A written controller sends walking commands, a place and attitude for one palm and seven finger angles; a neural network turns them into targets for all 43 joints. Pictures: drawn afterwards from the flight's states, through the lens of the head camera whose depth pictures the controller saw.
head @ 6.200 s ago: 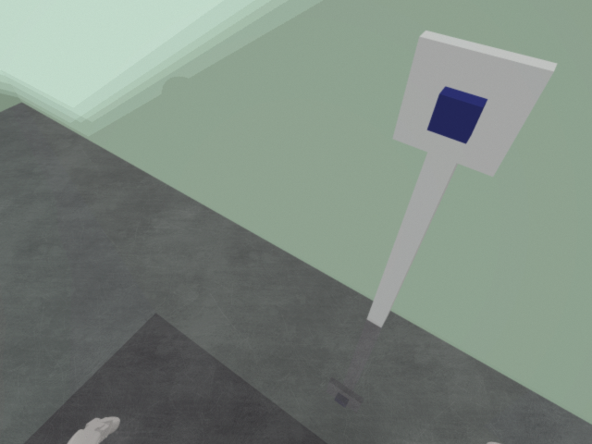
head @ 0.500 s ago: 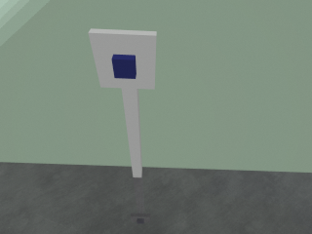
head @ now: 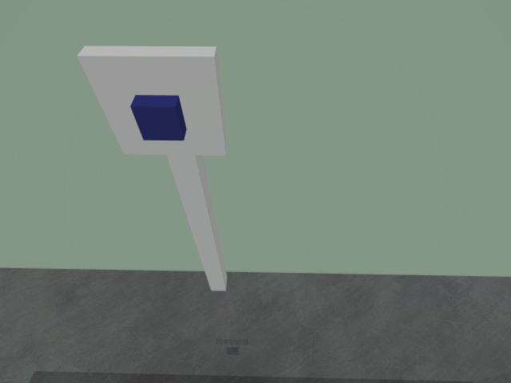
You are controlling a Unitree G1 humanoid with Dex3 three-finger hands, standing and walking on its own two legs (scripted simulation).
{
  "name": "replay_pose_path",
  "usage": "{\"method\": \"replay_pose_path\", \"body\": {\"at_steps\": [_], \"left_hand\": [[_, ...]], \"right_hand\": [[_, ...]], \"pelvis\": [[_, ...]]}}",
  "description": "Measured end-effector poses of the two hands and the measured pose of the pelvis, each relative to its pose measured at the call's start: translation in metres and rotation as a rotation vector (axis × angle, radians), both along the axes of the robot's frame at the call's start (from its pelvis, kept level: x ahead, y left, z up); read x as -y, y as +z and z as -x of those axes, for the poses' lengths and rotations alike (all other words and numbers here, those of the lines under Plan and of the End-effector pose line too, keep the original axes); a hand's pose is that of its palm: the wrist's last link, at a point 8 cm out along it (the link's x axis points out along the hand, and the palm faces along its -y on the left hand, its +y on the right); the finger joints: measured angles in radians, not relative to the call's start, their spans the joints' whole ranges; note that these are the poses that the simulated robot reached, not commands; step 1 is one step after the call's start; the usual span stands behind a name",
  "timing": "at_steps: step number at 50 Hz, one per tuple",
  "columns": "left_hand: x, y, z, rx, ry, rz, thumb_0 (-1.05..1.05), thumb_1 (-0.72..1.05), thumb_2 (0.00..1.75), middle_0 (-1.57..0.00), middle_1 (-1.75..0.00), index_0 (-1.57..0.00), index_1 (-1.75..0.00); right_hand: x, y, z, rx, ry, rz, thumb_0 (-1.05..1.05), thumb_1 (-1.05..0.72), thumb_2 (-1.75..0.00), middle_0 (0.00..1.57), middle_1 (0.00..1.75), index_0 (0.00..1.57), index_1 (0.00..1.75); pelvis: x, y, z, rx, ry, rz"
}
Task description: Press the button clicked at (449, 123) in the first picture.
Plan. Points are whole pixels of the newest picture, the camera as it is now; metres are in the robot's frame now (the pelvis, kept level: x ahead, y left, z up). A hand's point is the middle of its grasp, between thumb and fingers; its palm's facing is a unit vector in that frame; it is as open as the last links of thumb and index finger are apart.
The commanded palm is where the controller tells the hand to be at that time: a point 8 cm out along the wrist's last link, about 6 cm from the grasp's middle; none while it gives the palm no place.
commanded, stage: come to a stop and stand still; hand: left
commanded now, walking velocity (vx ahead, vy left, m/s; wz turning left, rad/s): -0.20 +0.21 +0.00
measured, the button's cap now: (160, 117) +0.49 +0.19 +0.15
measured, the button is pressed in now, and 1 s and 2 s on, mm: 0 0 0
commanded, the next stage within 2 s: look again from close up in 0.86 s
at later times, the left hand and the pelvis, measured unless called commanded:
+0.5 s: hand out of the picture -0.01 +0.17 -0.16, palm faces +0.03 -0.98 -0.22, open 7.3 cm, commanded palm none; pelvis -0.02 -0.01 +0.01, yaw -1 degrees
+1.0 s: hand out of the picture -0.04 +0.12 -0.16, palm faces +0.00 -0.99 -0.14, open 7.4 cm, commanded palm none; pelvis -0.02 -0.03 +0.01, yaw -1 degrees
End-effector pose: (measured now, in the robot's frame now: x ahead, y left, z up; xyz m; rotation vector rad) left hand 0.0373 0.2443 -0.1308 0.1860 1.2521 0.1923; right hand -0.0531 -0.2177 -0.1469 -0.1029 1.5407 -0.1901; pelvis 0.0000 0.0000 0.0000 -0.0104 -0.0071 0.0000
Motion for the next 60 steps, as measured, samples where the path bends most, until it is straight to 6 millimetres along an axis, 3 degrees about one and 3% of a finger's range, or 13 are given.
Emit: {"method": "replay_pose_path", "body": {"at_steps": [5,9,15,20,25,31,38,43,47,53,60], "left_hand": [[0.018,-0.001,-0.006,-0.024,-0.01,0.034,0.01,0.92,0.89,-0.19,-0.29,-0.2,-0.3],[0.015,-0.012,-0.006,-0.031,0.008,0.061,0.01,0.94,0.89,-0.2,-0.3,-0.2,-0.3],[0.011,-0.01,0.002,-0.048,0.025,0.069,0.01,0.93,0.89,-0.2,-0.3,-0.2,-0.3],[0.015,-0.001,0.024,-0.078,0.023,0.053,0.0,0.92,0.89,-0.2,-0.3,-0.2,-0.3],[0.03,0.003,0.052,-0.116,0.011,0.034,0.0,0.92,0.89,-0.2,-0.29,-0.2,-0.3],[0.05,0.005,0.077,-0.15,0.004,0.063,0.0,0.91,0.89,-0.2,-0.3,-0.2,-0.3],[0.069,-0.001,0.084,-0.16,0.005,0.108,0.0,0.91,0.89,-0.2,-0.3,-0.2,-0.3],[0.077,-0.003,0.084,-0.169,0.005,0.124,0.0,0.91,0.89,-0.2,-0.3,-0.2,-0.3],[0.079,-0.003,0.084,-0.177,0.008,0.126,0.0,0.91,0.89,-0.2,-0.3,-0.2,-0.3],[0.071,-0.005,0.079,-0.177,-0.032,0.104,0.0,0.9,0.89,-0.2,-0.3,-0.2,-0.3],[0.038,-0.007,0.04,-0.109,-0.037,0.054,0.0,0.9,0.89,-0.2,-0.3,-0.2,-0.3]], "right_hand": [[0.012,0.01,-0.053,0.121,0.016,0.029,0.0,-0.91,-0.9,0.2,0.3,0.2,0.3],[0.008,0.015,-0.088,0.221,0.04,0.053,0.0,-0.92,-0.9,0.19,0.3,0.2,0.3],[0.003,0.027,-0.111,0.296,0.086,0.065,0.0,-0.93,-0.9,0.2,0.3,0.2,0.3],[0.0,0.025,-0.121,0.337,0.1,0.027,0.0,-0.93,-0.9,0.2,0.3,0.2,0.3],[0.003,0.014,-0.111,0.35,0.069,-0.027,0.0,-0.92,-0.9,0.2,0.3,0.2,0.3],[0.024,0.017,-0.084,0.311,0.038,-0.003,-0.02,-0.94,-0.9,0.2,0.3,0.2,0.3],[0.034,0.018,-0.03,0.161,0.029,0.018,-0.01,-0.93,-0.9,0.2,0.3,0.2,0.3],[0.028,0.019,0.005,0.066,0.012,0.003,0.0,-0.92,-0.9,0.19,0.3,0.2,0.3],[0.018,0.018,0.021,0.02,-0.003,-0.02,0.0,-0.92,-0.9,0.19,0.3,0.2,0.3],[0.004,0.008,0.017,0.048,-0.013,-0.051,0.0,-0.91,-0.9,0.2,0.3,0.2,0.3],[-0.012,0.004,-0.013,0.125,0.007,-0.05,0.0,-0.92,-0.9,0.2,0.3,0.2,0.3]], "pelvis": [[0.001,0.008,-0.005,0.005,-0.001,-0.009],[-0.004,0.004,-0.006,0.02,-0.006,0.003],[-0.008,0.009,0.0,0.014,-0.012,-0.008],[-0.004,0.012,0.008,-0.009,-0.017,-0.022],[0.007,0.01,0.018,-0.007,-0.024,-0.031],[0.016,0.014,0.02,0.011,-0.025,-0.019],[0.025,0.016,0.022,0.02,-0.02,-0.012],[0.028,0.016,0.021,0.019,-0.015,-0.009],[0.03,0.017,0.02,0.018,-0.013,-0.009],[0.021,0.01,0.02,0.004,-0.017,0.028],[0.008,0.005,0.009,-0.003,-0.018,0.01]]}}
